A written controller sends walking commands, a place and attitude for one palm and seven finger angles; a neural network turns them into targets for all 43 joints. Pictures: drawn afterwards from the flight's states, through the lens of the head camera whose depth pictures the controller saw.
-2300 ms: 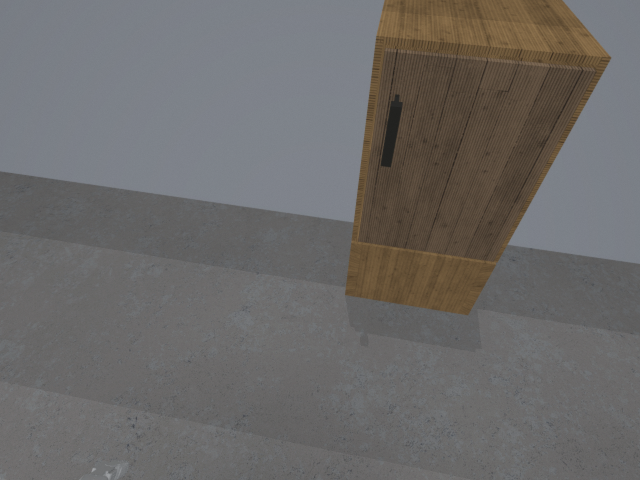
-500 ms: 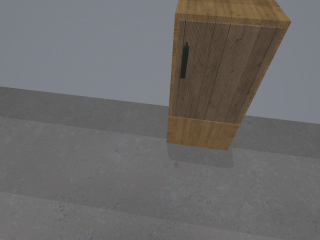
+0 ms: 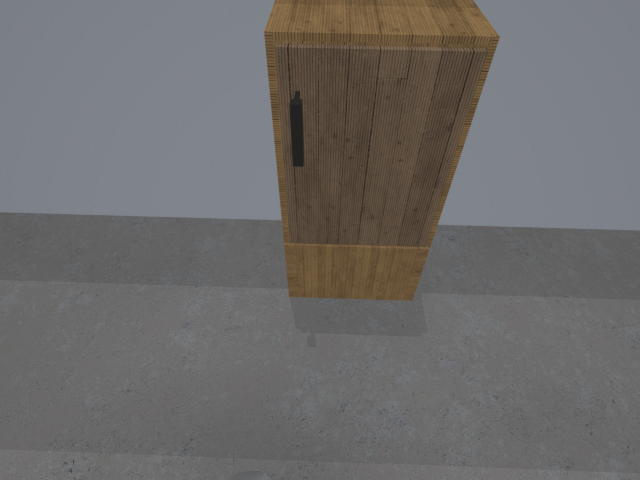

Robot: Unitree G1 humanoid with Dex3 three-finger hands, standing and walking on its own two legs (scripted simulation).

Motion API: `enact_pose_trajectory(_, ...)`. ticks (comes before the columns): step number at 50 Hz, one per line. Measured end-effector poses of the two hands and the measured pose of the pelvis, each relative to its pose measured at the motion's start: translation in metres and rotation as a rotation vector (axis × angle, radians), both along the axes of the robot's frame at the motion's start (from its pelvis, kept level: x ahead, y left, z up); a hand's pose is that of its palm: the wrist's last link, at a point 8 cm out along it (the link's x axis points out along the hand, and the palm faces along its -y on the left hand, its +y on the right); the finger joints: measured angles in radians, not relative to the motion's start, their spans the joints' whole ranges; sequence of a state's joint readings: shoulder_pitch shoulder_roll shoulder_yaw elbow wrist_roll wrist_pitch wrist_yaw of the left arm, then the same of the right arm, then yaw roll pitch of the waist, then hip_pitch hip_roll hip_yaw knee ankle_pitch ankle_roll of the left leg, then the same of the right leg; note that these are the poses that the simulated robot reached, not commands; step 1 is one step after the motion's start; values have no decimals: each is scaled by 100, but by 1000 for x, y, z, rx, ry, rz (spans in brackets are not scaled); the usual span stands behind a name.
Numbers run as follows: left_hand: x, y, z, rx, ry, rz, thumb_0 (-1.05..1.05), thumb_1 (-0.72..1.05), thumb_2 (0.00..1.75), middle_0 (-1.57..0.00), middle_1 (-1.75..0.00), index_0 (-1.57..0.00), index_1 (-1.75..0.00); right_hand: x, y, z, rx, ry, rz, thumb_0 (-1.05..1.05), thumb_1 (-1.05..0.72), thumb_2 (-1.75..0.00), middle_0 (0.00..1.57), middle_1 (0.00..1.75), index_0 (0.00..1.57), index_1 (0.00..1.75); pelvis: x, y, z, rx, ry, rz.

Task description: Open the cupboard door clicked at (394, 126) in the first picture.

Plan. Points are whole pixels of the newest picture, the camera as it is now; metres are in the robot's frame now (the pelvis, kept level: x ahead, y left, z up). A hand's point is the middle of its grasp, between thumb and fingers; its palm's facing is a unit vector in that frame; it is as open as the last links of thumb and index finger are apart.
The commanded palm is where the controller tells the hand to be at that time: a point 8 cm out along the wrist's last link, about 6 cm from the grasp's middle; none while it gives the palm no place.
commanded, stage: take the last steps up to it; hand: left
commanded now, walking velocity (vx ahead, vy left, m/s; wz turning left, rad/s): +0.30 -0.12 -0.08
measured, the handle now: (297, 129) +0.82 +0.12 -0.01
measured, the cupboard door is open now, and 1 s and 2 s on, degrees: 0 0 0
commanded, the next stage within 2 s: come to a stop and stand still in 0.56 s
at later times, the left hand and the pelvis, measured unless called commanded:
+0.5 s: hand (206, 451) +0.19 +0.19 -0.18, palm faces -0.01 -0.99 -0.12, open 7.4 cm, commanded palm none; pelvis +0.19 +0.02 +0.01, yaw -3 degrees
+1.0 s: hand (282, 322) +0.41 +0.11 -0.16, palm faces -0.02 -0.97 -0.23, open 7.3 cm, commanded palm none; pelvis +0.29 -0.06 +0.00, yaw -1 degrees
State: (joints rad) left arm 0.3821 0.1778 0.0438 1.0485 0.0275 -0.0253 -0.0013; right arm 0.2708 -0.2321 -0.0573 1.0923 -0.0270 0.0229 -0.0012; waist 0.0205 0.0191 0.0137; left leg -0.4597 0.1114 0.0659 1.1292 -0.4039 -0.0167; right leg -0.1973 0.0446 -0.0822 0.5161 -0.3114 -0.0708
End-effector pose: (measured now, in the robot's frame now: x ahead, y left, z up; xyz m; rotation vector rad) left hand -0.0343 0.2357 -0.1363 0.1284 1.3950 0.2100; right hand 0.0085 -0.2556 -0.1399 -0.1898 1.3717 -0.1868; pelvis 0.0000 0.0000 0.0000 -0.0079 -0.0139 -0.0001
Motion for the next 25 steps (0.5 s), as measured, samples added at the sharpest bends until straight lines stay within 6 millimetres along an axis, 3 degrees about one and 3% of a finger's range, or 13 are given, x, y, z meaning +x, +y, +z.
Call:
enact_pose_trajectory(7,8,-31,-3,-84,116,-6,0,90,90,-20,-30,-20,-30,89,6,16,0,-145,-2,0,-91,-90,20,30,20,30,44,-3,5,-21,21,-20)
enact_pose_trajectory(15,57,-29,-27,-140,164,28,0,90,90,-20,-30,-20,-30,195,47,11,21,-230,51,0,-90,-90,20,30,20,30,116,13,-10,-41,20,-21)
enact_pose_trajectory(17,79,-22,-34,-149,176,15,0,90,90,-20,-30,-20,-30,211,57,9,18,-259,40,0,-90,-90,20,30,20,30,132,18,-14,-25,12,-35)
enact_pose_trajectory(20,126,-9,-31,-139,146,-37,0,90,90,-20,-30,-20,-30,213,62,13,12,-256,-24,-1,-91,-90,20,30,21,30,154,23,-8,-18,1,-62)
enact_pose_trajectory(25,226,10,-18,-99,-9,-86,0,91,90,-19,-30,-20,-30,201,41,31,-65,-172,-81,-4,-96,-90,21,30,21,30,186,23,8,-26,5,-61)
